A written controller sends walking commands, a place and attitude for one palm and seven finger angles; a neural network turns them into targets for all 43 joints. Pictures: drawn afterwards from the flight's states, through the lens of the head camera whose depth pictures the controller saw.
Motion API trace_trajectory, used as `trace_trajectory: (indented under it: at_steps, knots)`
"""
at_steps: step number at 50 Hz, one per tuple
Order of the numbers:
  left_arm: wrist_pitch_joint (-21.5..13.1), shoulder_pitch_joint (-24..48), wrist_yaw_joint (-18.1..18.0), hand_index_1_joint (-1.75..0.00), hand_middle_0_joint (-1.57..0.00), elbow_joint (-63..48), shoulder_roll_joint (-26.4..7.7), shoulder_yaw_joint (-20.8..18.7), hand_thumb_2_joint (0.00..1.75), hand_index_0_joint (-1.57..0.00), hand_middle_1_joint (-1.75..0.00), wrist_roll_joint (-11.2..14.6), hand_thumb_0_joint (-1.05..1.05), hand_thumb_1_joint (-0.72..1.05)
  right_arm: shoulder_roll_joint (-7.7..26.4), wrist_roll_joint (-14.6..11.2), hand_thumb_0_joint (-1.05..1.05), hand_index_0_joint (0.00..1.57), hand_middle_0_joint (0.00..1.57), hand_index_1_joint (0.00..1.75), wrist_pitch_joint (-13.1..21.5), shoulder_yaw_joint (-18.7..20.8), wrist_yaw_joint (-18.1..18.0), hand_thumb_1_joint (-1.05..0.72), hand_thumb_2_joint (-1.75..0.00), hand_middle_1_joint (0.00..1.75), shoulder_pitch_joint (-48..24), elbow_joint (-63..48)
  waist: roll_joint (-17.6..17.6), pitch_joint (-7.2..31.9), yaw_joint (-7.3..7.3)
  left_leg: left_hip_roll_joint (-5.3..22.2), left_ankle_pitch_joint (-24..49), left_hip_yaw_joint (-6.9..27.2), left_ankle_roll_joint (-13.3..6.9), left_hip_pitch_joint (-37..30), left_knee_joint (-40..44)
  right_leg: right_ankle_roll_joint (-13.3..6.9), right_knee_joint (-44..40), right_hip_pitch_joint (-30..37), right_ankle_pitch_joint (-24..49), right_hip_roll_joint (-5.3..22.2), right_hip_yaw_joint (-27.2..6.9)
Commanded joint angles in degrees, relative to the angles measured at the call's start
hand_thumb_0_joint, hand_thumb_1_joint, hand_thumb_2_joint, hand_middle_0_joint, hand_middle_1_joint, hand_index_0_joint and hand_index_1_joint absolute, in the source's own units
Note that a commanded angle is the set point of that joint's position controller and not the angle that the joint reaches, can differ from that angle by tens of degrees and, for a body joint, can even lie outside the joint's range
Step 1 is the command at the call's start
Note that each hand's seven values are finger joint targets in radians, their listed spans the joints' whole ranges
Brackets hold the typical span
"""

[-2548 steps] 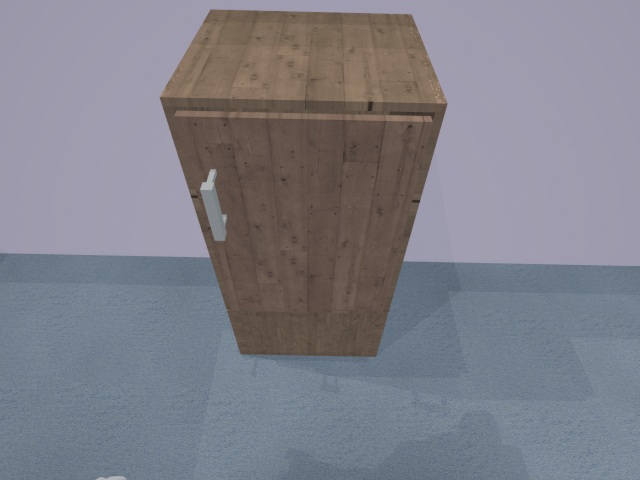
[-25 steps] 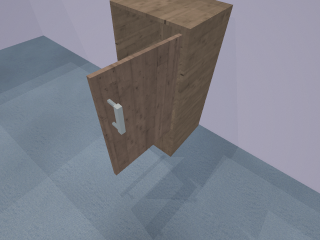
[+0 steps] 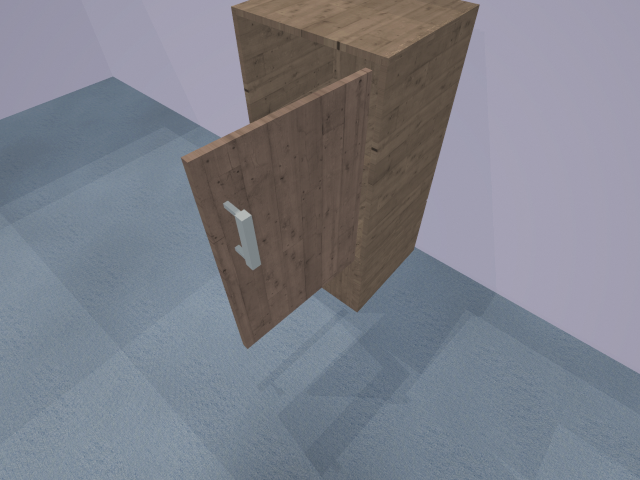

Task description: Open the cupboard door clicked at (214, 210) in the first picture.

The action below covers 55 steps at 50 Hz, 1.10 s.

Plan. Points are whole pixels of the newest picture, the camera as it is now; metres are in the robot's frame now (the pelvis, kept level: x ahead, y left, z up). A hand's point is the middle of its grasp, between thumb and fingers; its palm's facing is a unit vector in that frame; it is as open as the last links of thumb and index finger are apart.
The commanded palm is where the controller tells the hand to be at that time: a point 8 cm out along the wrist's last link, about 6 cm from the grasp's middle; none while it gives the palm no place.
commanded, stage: let the arm hang, fingers relaxed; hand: left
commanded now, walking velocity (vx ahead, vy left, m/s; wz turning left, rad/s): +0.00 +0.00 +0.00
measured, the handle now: (241, 235) +0.51 +0.18 -0.03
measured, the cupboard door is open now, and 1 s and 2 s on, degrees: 85 85 85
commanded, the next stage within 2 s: look to check the result in 0.34 s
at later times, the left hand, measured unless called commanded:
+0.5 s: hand out of the picture -0.03 +0.13 -0.18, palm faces +0.06 -0.98 -0.19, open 7.4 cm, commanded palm none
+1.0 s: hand out of the picture -0.01 +0.12 -0.18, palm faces +0.07 -0.98 -0.18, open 7.4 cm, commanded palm none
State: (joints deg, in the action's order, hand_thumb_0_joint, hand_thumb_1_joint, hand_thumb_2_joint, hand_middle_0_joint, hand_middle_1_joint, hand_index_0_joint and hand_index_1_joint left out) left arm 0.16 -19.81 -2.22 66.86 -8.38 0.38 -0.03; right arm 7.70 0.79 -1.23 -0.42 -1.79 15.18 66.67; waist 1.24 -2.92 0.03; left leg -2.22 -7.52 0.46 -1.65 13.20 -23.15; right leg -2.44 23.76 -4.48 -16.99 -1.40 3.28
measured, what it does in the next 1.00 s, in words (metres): stands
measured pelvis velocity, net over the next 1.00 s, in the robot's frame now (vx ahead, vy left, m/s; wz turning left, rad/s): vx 0.02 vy -0.04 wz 0.00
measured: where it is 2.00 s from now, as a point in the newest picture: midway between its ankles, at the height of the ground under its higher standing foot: outside the picture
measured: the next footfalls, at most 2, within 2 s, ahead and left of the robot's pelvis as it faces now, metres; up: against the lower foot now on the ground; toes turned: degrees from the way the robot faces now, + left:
none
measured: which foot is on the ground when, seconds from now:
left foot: down 0.00-1.00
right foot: down 0.00-1.00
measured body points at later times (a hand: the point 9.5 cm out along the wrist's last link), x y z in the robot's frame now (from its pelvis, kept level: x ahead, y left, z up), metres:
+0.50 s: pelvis +0.01 -0.02 +0.00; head +0.01 -0.03 +0.45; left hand -0.03 +0.19 -0.16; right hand -0.02 -0.23 -0.17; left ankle +0.06 +0.10 -0.74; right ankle -0.04 -0.09 -0.74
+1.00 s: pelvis +0.02 -0.04 +0.00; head +0.02 -0.04 +0.45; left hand -0.01 +0.17 -0.16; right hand +0.01 -0.25 -0.17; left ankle +0.06 +0.10 -0.74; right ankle -0.04 -0.09 -0.74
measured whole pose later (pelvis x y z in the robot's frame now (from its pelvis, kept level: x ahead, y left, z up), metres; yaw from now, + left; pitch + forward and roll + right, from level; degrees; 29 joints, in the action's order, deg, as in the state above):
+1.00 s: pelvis +0.02 -0.04 +0.00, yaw +0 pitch -3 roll +0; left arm -0.7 -18.6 -2.7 65.3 -6.5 -0.5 0.0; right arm 7.7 0.7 -0.7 0.3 -2.7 14.8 65.9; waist 0.1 -3.2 0.2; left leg 0.5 -10.3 1.6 1.2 12.4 -25.4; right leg -5.1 22.4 -2.1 -17.8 -4.3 3.9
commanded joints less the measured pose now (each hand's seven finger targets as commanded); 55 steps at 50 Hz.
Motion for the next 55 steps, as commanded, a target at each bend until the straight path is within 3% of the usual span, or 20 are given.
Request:
trace_trajectory:
  at_steps: [1, 9, 17, 26, 32, 36, 42, 51, 55]
  knots:
    - [-0.6, -4.3, -0.3, -0.30, -0.20, -1.1, -4.9, -1.2, 0.90, -0.20, -0.30, -0.2, 0.00, 0.90, 4.8, 0.3, 0.00, 0.20, 0.20, 0.30, 0.8, 0.7, -0.4, -0.90, -0.90, 0.30, 3.7, -0.9, -2.4, -3.7, -0.23, 6.4, -0.6, 5.9, -1.0, -1.9, 3.7, -0.7, -7.1, -8.4, 0.3, 6.8, -5.9]
    - [-0.8, -4.0, -0.5, -0.30, -0.20, -1.4, -3.6, -1.5, 0.90, -0.20, -0.30, -0.2, 0.00, 0.90, 3.5, 0.5, 0.00, 0.20, 0.20, 0.30, 1.1, 0.7, -0.6, -0.90, -0.90, 0.30, 4.6, -0.9, -0.2, -4.6, -0.05, 6.3, 1.6, 5.6, -0.9, -0.7, 3.1, -0.9, -6.9, -7.7, 2.3, 6.7, -6.1]
    - [-1.0, -4.2, -0.6, -0.30, -0.20, -1.6, -3.2, -1.7, 0.90, -0.20, -0.30, -0.2, 0.00, 0.90, 3.4, 0.4, 0.00, 0.20, 0.20, 0.30, 1.2, 0.9, -0.8, -0.90, -0.90, 0.30, 5.1, -1.2, -0.2, -3.8, -0.07, 6.5, 3.4, 4.9, -0.8, -1.6, 1.6, -0.9, -7.3, -7.1, 4.5, 6.8, -6.2]
    - [-1.3, -4.7, -0.7, -0.30, -0.20, -1.7, -3.6, -1.8, 0.90, -0.20, -0.30, -0.1, 0.00, 0.90, 3.8, 0.3, 0.00, 0.20, 0.20, 0.30, 1.2, 1.1, -0.9, -0.90, -0.90, 0.30, 4.7, -1.1, -1.9, -2.9, -0.24, 6.7, 4.9, 4.2, -0.6, -3.3, 0.8, -0.5, -7.4, -6.7, 8.6, 7.1, -6.6]
    - [-1.3, -5.1, -1.0, -0.30, -0.20, -1.9, -4.2, -2.0, 0.90, -0.20, -0.30, -0.2, 0.00, 0.90, 4.1, 0.1, 0.00, 0.20, 0.20, 0.30, 0.9, 1.2, -1.0, -0.90, -0.90, 0.30, 4.5, -1.3, -3.5, -2.9, -0.16, 6.4, 5.1, 3.1, -0.5, -2.9, -0.8, 1.2, -7.4, -5.5, 14.1, 7.3, -6.3]
    - [-1.1, -4.9, -0.9, -0.30, -0.20, -1.9, -4.2, -2.1, 0.90, -0.20, -0.30, -0.1, 0.00, 0.90, 3.8, 0.2, 0.00, 0.20, 0.20, 0.30, 0.8, 1.1, -1.1, -0.90, -0.90, 0.30, 4.2, -1.2, -1.9, -3.8, -0.30, 6.4, 4.6, 3.1, -0.2, -2.6, -0.8, 1.3, -7.7, -5.9, 13.6, 7.5, -6.6]
    - [-1.2, -4.8, -0.9, -0.30, -0.20, -2.1, -4.8, -2.2, 0.90, -0.20, -0.30, -0.2, 0.00, 0.90, 4.5, 0.1, 0.00, 0.20, 0.20, 0.30, 0.8, 1.2, -1.1, -0.90, -0.90, 0.30, 3.5, -1.5, -2.4, -3.7, -0.09, 6.5, 5.0, 2.8, -0.2, -2.8, -1.3, 2.0, -7.9, -5.4, 15.5, 7.4, -6.6]
    - [-1.2, -3.6, -0.7, -0.30, -0.20, -2.3, -4.8, -2.3, 0.90, -0.20, -0.30, -0.1, 0.00, 0.90, 5.0, 0.2, 0.00, 0.20, 0.20, 0.30, 1.0, 1.2, -1.3, -0.90, -0.90, 0.30, 3.2, -1.7, -1.8, -3.9, -0.11, 6.8, 5.6, 3.3, -0.2, -3.0, -0.3, 1.3, -7.8, -4.7, 14.8, 7.2, -6.4]
    - [-1.3, -3.2, -0.7, -0.30, -0.20, -2.4, -5.2, -2.4, 0.90, -0.20, -0.30, -0.1, 0.00, 0.90, 5.6, 0.2, 0.00, 0.20, 0.20, 0.30, 1.2, 1.3, -1.3, -0.90, -0.90, 0.30, 3.0, -1.7, -1.6, -2.2, -0.11, 6.9, 6.7, 3.4, -0.3, -3.8, -0.2, 1.1, -7.6, -3.5, 16.0, 7.2, -6.5]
